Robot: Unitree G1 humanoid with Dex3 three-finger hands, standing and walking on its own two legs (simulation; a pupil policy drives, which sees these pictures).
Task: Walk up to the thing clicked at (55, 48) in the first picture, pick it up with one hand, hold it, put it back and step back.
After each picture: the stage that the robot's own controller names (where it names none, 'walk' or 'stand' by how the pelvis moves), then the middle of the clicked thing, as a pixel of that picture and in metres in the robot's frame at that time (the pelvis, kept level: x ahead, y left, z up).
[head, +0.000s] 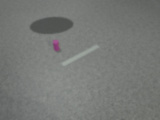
stand; (56, 45) +1.31 +0.31 -0.72
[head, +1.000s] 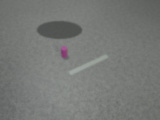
walk; (64, 52) +1.21 +0.15 -0.71
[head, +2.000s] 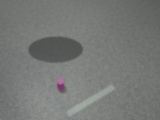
walk; (60, 84) +0.73 +0.16 -0.71
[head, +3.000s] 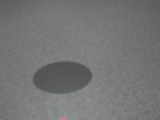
walk; out of the picture +0.44 +0.22 -0.70
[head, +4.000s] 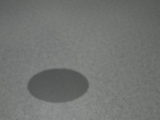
stand; out of the picture +0.37 +0.18 -0.72
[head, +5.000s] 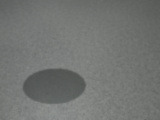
stand; out of the picture +0.34 +0.20 -0.72
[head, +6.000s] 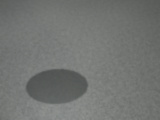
stand; out of the picture +0.35 +0.19 -0.73
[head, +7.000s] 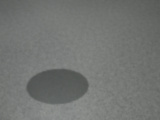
stand; out of the picture +0.34 +0.19 -0.73
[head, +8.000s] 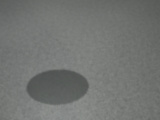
stand; out of the picture +0.34 +0.19 -0.73
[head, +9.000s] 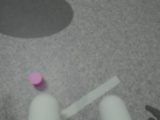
go down; (37, 79) +0.40 +0.22 -0.44
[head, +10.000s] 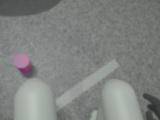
go down; (23, 64) +0.42 +0.25 -0.32
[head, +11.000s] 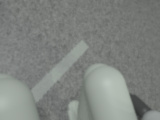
close in; out of the picture +0.39 +0.30 -0.23
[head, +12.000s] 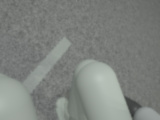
close; out of the picture +0.39 +0.30 -0.22
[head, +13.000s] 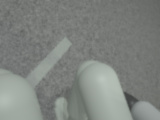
lift; out of the picture +0.36 +0.28 -0.22
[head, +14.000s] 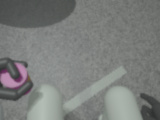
lift; (18, 80) +0.31 +0.23 -0.05
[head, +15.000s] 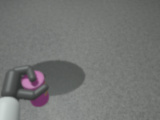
hold; (36, 89) +0.32 +0.17 +0.02
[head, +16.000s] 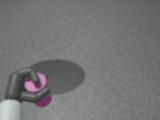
hold; (39, 91) +0.32 +0.17 +0.00
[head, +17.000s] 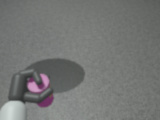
crouch; (41, 91) +0.32 +0.16 -0.01
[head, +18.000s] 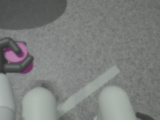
crouch; (20, 59) +0.41 +0.21 -0.10
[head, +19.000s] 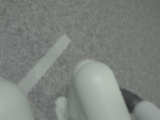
lower; out of the picture +0.39 +0.31 -0.22
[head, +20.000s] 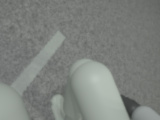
lower; out of the picture +0.40 +0.32 -0.22
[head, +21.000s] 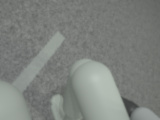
lower; out of the picture +0.40 +0.32 -0.22
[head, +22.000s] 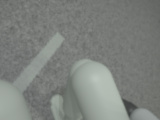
lower; out of the picture +0.40 +0.32 -0.22
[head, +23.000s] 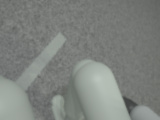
open; out of the picture +0.39 +0.30 -0.23
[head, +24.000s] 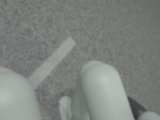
stand; out of the picture +0.39 +0.29 -0.23
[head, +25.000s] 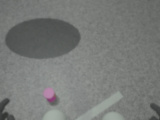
walk; (49, 95) +0.40 +0.20 -0.54
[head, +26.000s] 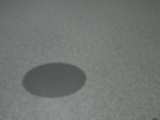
stand; out of the picture +0.37 +0.19 -0.66
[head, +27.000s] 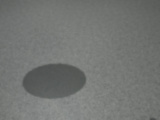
stand; out of the picture +0.37 +0.18 -0.67
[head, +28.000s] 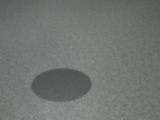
stand; out of the picture +0.39 +0.17 -0.72
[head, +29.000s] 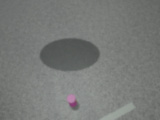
walk; (72, 100) +0.47 +0.17 -0.70
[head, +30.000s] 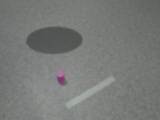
walk; (60, 76) +0.72 +0.16 -0.70
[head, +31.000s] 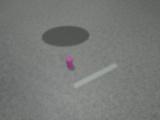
stand; (69, 62) +1.01 +0.22 -0.71
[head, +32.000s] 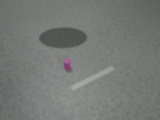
stand; (67, 64) +1.00 +0.18 -0.72
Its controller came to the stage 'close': yes
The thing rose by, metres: 0.71
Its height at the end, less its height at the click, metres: +0.00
